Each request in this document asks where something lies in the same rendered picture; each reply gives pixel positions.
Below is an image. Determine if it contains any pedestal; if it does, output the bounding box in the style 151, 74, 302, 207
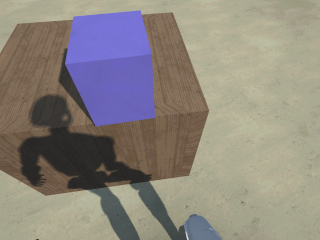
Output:
0, 12, 209, 196

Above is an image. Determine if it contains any robot right thigh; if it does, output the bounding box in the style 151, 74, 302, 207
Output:
183, 215, 222, 240

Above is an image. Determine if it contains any carton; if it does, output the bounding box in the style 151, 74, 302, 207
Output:
65, 10, 155, 127

